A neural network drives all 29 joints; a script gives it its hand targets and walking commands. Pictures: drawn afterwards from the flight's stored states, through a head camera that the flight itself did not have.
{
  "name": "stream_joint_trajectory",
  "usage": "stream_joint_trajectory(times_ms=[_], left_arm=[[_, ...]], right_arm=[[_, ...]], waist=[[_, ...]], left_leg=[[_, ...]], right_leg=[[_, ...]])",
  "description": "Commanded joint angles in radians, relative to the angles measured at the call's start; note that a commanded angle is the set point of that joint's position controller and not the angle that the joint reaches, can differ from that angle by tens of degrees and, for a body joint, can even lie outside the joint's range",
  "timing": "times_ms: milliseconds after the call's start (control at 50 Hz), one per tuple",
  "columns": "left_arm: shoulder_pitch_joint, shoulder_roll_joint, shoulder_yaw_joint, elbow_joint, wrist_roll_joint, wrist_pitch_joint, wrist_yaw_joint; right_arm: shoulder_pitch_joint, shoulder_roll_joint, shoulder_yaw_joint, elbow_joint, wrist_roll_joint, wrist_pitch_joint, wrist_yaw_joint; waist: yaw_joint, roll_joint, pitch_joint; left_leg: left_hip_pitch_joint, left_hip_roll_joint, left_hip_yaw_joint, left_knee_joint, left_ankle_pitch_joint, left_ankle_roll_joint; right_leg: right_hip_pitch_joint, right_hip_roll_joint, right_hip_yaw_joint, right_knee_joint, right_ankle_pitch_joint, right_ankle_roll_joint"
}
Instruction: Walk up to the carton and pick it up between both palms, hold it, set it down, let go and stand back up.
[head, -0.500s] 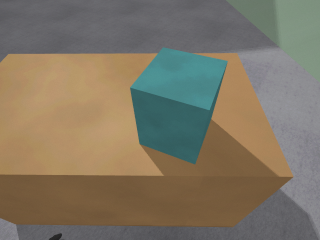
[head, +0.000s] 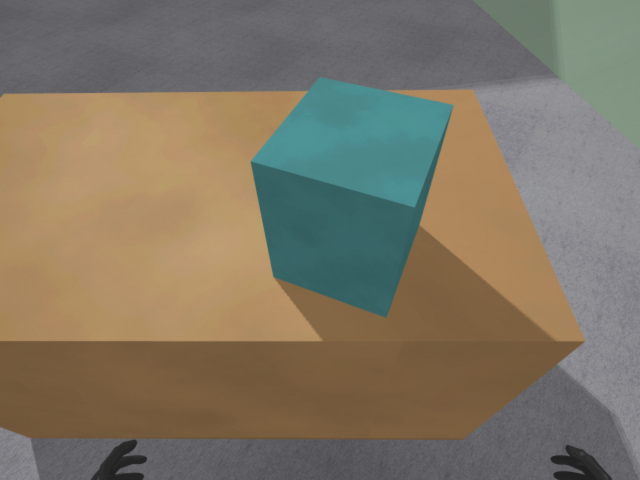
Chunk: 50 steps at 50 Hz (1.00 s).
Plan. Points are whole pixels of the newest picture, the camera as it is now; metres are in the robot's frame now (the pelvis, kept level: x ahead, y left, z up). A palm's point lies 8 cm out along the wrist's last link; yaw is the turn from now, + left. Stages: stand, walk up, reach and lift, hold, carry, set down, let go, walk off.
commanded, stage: reach and lift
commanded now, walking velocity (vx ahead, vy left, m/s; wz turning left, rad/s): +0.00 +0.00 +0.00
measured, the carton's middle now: (353, 200) +0.51 -0.02 +0.04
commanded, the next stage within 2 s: none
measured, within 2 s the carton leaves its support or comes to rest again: neither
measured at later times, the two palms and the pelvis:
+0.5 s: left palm (91, 464) +0.17 +0.30 -0.05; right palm out of the picture +0.13 -0.23 -0.06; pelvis +0.00 +0.02 +0.02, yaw +0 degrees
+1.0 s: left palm (99, 430) +0.20 +0.28 -0.01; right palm out of the picture +0.15 -0.20 -0.01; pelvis +0.01 +0.00 +0.02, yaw +0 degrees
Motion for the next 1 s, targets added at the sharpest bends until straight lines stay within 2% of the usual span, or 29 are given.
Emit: stream_joint_trajectory(times_ms=[0, 40, 80, 120, 140, 180, 220, 260, 320, 340, 380, 400, 500, 520, 580, 660, 700, 780, 820, 860, 880, 900, 920, 980], left_arm=[[-0.110, 0.195, 0.095, -0.317, 0.043, 0.045, 0.002], [-0.063, 0.202, 0.118, -0.305, 0.057, 0.023, -0.011], [-0.034, 0.222, 0.154, -0.307, 0.069, 0.001, -0.022], [-0.007, 0.217, 0.161, -0.336, 0.063, -0.014, -0.031], [-0.005, 0.224, 0.162, -0.352, 0.053, -0.020, -0.036], [0.011, 0.206, 0.146, -0.377, 0.045, -0.029, -0.045], [0.028, 0.198, 0.126, -0.403, 0.018, -0.046, -0.050], [0.038, 0.197, 0.111, -0.388, -0.004, -0.053, -0.062], [0.063, 0.173, 0.080, -0.414, -0.031, -0.062, -0.066], [0.061, 0.154, 0.064, -0.430, -0.044, -0.063, -0.064], [0.065, 0.147, 0.053, -0.444, -0.064, -0.072, -0.066], [0.069, 0.138, 0.050, -0.460, -0.066, -0.077, -0.062], [0.081, 0.108, 0.030, -0.508, -0.064, -0.103, -0.051], [0.091, 0.103, 0.038, -0.515, -0.051, -0.112, -0.050], [0.093, 0.103, 0.045, -0.528, -0.044, -0.137, -0.054], [0.084, 0.127, 0.066, -0.547, -0.055, -0.176, -0.068], [0.089, 0.137, 0.068, -0.555, -0.071, -0.195, -0.075], [0.088, 0.184, 0.082, -0.562, -0.128, -0.219, -0.105], [0.075, 0.204, 0.072, -0.580, -0.153, -0.222, -0.118], [0.079, 0.222, 0.084, -0.597, -0.177, -0.228, -0.129], [0.079, 0.224, 0.081, -0.604, -0.181, -0.227, -0.131], [0.082, 0.235, 0.086, -0.598, -0.195, -0.226, -0.138], [0.090, 0.242, 0.090, -0.617, -0.198, -0.227, -0.140], [0.119, 0.252, 0.088, -0.674, -0.212, -0.231, -0.143]], right_arm=[[-0.037, -0.119, -0.052, -0.156, -0.044, -0.066, -0.026], [0.017, -0.077, 0.002, -0.191, -0.015, -0.076, -0.049], [0.050, -0.036, 0.044, -0.214, 0.007, -0.071, -0.070], [0.067, -0.019, 0.055, -0.240, 0.019, -0.073, -0.084], [0.076, -0.009, 0.053, -0.253, 0.024, -0.072, -0.090], [0.102, 0.019, 0.054, -0.275, 0.031, -0.074, -0.102], [0.121, 0.033, 0.049, -0.322, 0.045, -0.076, -0.107], [0.133, 0.056, 0.045, -0.357, 0.046, -0.071, -0.116], [0.149, 0.055, 0.019, -0.432, 0.045, -0.070, -0.119], [0.145, 0.058, 0.013, -0.456, 0.043, -0.069, -0.118], [0.160, 0.068, -0.001, -0.514, 0.040, -0.064, -0.122], [0.168, 0.068, -0.005, -0.519, 0.042, -0.062, -0.120], [0.202, 0.080, -0.013, -0.605, 0.058, -0.036, -0.125], [0.222, 0.085, -0.004, -0.614, 0.066, -0.031, -0.126], [0.233, 0.109, 0.013, -0.656, 0.081, -0.015, -0.133], [0.261, 0.157, 0.046, -0.721, 0.091, 0.009, -0.154], [0.282, 0.175, 0.048, -0.749, 0.092, 0.017, -0.165], [0.333, 0.244, 0.088, -0.831, 0.106, 0.030, -0.198], [0.333, 0.268, 0.103, -0.887, 0.114, 0.040, -0.212], [0.349, 0.300, 0.128, -0.953, 0.121, 0.043, -0.227], [0.356, 0.306, 0.131, -0.967, 0.123, 0.047, -0.233], [0.356, 0.323, 0.133, -0.994, 0.121, 0.049, -0.239], [0.373, 0.330, 0.147, -1.013, 0.126, 0.052, -0.245], [0.416, 0.344, 0.149, -1.061, 0.137, 0.048, -0.258]], waist=[[-0.026, -0.088, -0.215], [-0.019, -0.108, -0.244], [-0.016, -0.123, -0.251], [-0.013, -0.107, -0.273], [-0.022, -0.095, -0.271], [-0.024, -0.063, -0.262], [-0.027, -0.048, -0.266], [-0.028, -0.064, -0.239], [-0.020, -0.033, -0.219], [-0.014, -0.008, -0.215], [-0.016, 0.011, -0.197], [-0.017, 0.053, -0.187], [-0.027, 0.136, -0.169], [-0.025, 0.155, -0.170], [-0.025, 0.182, -0.146], [-0.013, 0.171, -0.140], [-0.009, 0.165, -0.137], [0.000, 0.103, -0.127], [-0.001, 0.106, -0.116], [0.015, 0.078, -0.120], [0.016, 0.089, -0.118], [0.016, 0.063, -0.105], [0.026, 0.075, -0.105], [0.020, 0.090, -0.126]], left_leg=[[-0.038, 0.004, 0.210, -0.090, 0.150, 0.024], [-0.052, -0.020, 0.217, -0.124, 0.184, 0.019], [-0.075, -0.030, 0.208, -0.149, 0.190, 0.018], [-0.068, -0.036, 0.201, -0.171, 0.202, 0.012], [-0.059, -0.040, 0.196, -0.182, 0.197, 0.008], [-0.032, -0.038, 0.197, -0.205, 0.206, 0.003], [-0.007, -0.040, 0.203, -0.230, 0.236, 0.001], [0.018, -0.043, 0.208, -0.255, 0.215, 0.005], [0.059, -0.031, 0.217, -0.284, 0.227, 0.005], [0.064, -0.026, 0.223, -0.302, 0.227, 0.007], [0.040, -0.015, 0.236, -0.333, 0.192, 0.023], [0.010, -0.001, 0.242, -0.363, 0.168, 0.029], [-0.160, 0.057, 0.248, -0.468, 0.079, 0.054], [-0.184, 0.060, 0.250, -0.480, 0.101, 0.055], [-0.266, 0.079, 0.255, -0.519, 0.046, 0.069], [-0.301, 0.070, 0.264, -0.506, 0.027, 0.087], [-0.287, 0.071, 0.259, -0.501, 0.035, 0.083], [-0.148, 0.029, 0.266, -0.439, 0.083, 0.071], [-0.099, 0.025, 0.256, -0.434, 0.073, 0.067], [-0.053, 0.017, 0.255, -0.412, 0.102, 0.061], [-0.031, 0.011, 0.254, -0.406, 0.116, 0.054], [0.011, 0.005, 0.252, -0.392, 0.118, 0.050], [0.022, 0.006, 0.252, -0.398, 0.126, 0.049], [0.093, 0.006, 0.240, -0.384, 0.202, 0.034]], right_leg=[[0.206, 0.027, 0.017, -0.127, 0.219, 0.009], [0.336, 0.017, 0.052, -0.143, 0.375, 0.028], [0.408, 0.000, 0.090, -0.154, 0.457, 0.049], [0.447, -0.004, 0.098, -0.164, 0.498, 0.046], [0.449, -0.007, 0.103, -0.177, 0.504, 0.046], [0.442, -0.003, 0.094, -0.198, 0.483, 0.041], [0.454, 0.003, 0.083, -0.216, 0.519, 0.040], [0.440, 0.008, 0.080, -0.247, 0.475, 0.040], [0.405, 0.025, 0.050, -0.279, 0.366, 0.021], [0.402, 0.034, 0.045, -0.293, 0.308, 0.010], [0.421, 0.047, 0.036, -0.302, 0.259, 0.013], [0.455, 0.059, 0.027, -0.295, 0.243, 0.013], [0.651, 0.101, 0.006, -0.254, 0.273, 0.021], [0.690, 0.103, 0.012, -0.251, 0.303, 0.023], [0.766, 0.114, 0.015, -0.239, 0.291, 0.030], [0.786, 0.100, 0.056, -0.246, 0.244, 0.034], [0.768, 0.097, 0.057, -0.253, 0.237, 0.032], [0.638, 0.055, 0.092, -0.317, 0.189, 0.032], [0.591, 0.045, 0.094, -0.339, 0.151, 0.025], [0.548, 0.030, 0.099, -0.358, 0.149, 0.023], [0.520, 0.026, 0.098, -0.366, 0.148, 0.023], [0.476, 0.013, 0.106, -0.389, 0.129, 0.020], [0.466, 0.015, 0.101, -0.392, 0.128, 0.020], [0.436, 0.011, 0.088, -0.398, 0.217, 0.017]])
